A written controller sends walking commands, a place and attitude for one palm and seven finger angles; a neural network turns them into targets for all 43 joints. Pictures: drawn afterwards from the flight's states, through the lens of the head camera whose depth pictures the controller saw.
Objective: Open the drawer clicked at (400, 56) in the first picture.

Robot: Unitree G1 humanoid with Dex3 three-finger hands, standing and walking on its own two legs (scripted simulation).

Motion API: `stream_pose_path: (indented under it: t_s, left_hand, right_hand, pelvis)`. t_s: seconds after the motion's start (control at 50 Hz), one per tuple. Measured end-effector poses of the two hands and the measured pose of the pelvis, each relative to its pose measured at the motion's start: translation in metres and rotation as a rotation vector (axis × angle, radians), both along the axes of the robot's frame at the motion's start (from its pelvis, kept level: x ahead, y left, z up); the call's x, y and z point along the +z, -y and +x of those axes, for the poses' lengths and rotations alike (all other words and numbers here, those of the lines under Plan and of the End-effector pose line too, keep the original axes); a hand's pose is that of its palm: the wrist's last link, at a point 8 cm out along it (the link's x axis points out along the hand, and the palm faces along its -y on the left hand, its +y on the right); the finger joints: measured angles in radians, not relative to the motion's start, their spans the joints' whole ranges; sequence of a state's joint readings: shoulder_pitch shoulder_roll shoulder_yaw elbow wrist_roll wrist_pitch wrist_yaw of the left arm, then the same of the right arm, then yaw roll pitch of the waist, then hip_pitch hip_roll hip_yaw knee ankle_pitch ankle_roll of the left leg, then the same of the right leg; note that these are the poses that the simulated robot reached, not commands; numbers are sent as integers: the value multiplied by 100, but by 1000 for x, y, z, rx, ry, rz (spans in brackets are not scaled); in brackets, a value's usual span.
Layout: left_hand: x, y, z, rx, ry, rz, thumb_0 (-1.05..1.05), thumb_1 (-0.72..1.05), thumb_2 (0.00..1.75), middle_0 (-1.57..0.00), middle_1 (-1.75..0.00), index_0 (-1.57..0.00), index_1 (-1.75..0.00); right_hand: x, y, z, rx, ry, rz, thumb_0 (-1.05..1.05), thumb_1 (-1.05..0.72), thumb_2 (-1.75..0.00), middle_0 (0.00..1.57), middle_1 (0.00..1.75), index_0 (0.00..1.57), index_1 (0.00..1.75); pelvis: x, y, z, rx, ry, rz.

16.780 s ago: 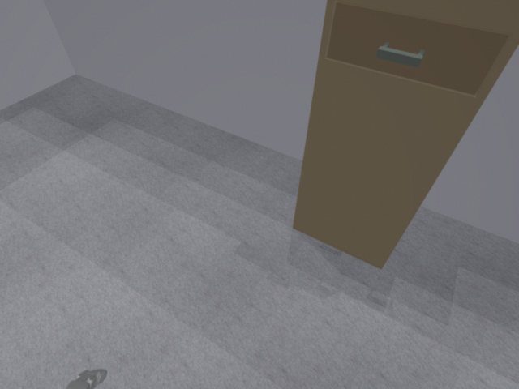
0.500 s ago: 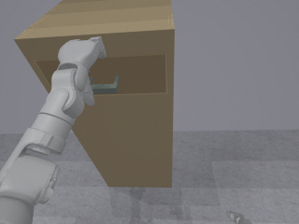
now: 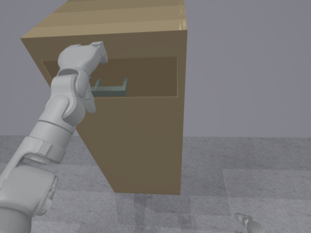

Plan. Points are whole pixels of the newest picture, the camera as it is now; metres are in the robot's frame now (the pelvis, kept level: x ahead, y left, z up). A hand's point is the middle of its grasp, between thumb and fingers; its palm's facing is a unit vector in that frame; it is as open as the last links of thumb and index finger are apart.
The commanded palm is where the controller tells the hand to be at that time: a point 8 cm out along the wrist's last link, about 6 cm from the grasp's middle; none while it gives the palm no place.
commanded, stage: re-aim the fingers above the handle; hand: left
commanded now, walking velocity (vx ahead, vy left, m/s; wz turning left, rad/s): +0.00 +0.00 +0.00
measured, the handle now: (110, 86) +0.48 +0.17 +0.15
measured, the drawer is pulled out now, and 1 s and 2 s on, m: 0.00 0.00 0.00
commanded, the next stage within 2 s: lower the fingers behind the handle in 1.60 s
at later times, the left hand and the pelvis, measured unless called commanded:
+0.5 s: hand (86, 84) +0.42 +0.20 +0.20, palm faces +0.00 -0.03 -1.00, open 13.6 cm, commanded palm +0.39 +0.18 +0.27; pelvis +0.00 +0.00 +0.00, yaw +0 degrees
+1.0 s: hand (83, 101) +0.38 +0.21 +0.18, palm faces -0.05 -0.04 -1.00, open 13.9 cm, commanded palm +0.37 +0.17 +0.27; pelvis -0.01 +0.00 +0.00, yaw +1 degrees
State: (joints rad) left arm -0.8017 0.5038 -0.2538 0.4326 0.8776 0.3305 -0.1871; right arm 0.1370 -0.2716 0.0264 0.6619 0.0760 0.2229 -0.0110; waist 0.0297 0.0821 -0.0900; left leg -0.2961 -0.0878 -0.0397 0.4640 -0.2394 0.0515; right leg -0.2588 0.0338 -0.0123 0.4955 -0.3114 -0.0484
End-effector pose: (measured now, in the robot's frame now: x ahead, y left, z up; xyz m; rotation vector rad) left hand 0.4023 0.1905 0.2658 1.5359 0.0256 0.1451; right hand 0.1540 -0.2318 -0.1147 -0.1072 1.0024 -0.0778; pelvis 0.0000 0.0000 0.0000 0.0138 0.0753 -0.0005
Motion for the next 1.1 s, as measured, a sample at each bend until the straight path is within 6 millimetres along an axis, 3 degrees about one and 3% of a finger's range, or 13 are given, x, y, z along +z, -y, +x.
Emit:
stream_pose_path:
  t_s: [0.12,0.2,0.26,0.38,0.46,0.52,0.6,0.7,0.82,0.88,0.94,1.02,1.1]
  left_hand:
    - [-26,47,-11,-220,-80,-12,0,-49,30,-32,-121,-31,-120]
    - [-24,64,-15,-332,-14,-30,0,-49,30,-33,-121,-32,-120]
    - [-11,50,-7,-277,68,-35,0,-49,30,-33,-121,-32,-120]
    - [17,-9,4,-3,113,-1,0,-49,30,-32,-121,-34,-122]
    - [6,-16,-2,72,-3,1,0,-49,30,-32,-120,-35,-124]
    - [-18,0,-7,0,-114,-7,0,-49,30,-32,-120,-34,-123]
    - [-43,43,-20,-251,-156,-15,0,-49,30,-32,-120,-33,-122]
    - [-16,69,-42,-439,67,-36,0,-49,30,-32,-121,-33,-121]
    - [24,12,-25,-145,203,-47,0,-49,30,-32,-121,-32,-120]
    - [18,-27,-22,65,129,-13,0,-49,30,-32,-121,-31,-120]
    - [-5,-40,-28,162,-5,6,0,-49,30,-31,-120,-31,-120]
    - [-45,3,-40,-34,-163,-10,-1,-49,30,-32,-120,-31,-120]
    - [-29,45,-56,-291,-51,27,0,-48,30,-32,-122,-29,-120]
  right_hand:
    - [7,-2,9,4,42,-13,1,-91,-90,20,30,20,30]
    - [9,-3,13,-4,74,-14,1,-91,-90,20,30,20,30]
    - [8,-4,11,-9,70,-7,1,-91,-90,20,30,20,30]
    - [0,-3,0,-5,6,4,1,-91,-90,20,30,20,30]
    - [0,4,-4,-6,-22,-7,1,-91,-90,20,30,20,30]
    - [3,9,-2,-4,-10,-31,1,-91,-90,20,30,20,30]
    - [10,12,4,-13,45,-60,1,-91,-90,20,30,20,30]
    - [13,5,13,-13,106,-30,1,-91,-90,20,30,20,30]
    - [8,-12,13,23,69,26,1,-91,-90,20,30,20,30]
    - [7,-14,9,30,48,41,1,-91,-90,20,30,20,30]
    - [6,-11,8,39,33,34,1,-91,-90,20,30,20,30]
    - [8,-6,14,64,45,-22,1,-91,-90,20,30,20,30]
    - [12,-6,26,68,107,-56,2,-91,-90,20,30,20,30]
  pelvis:
    - [-1,-2,2,-3,14,0]
    - [-1,-3,1,-20,19,0]
    - [0,-2,0,-31,18,1]
    - [1,2,0,-31,0,2]
    - [1,3,1,-7,3,0]
    - [1,2,1,5,12,-1]
    - [0,-1,0,-2,23,-1]
    - [0,-4,0,-25,28,-2]
    - [1,1,-5,-35,28,1]
    - [2,4,-6,-31,20,2]
    - [2,4,-6,-7,20,0]
    - [0,2,-6,30,33,0]
    - [-1,-3,-6,32,46,-2]
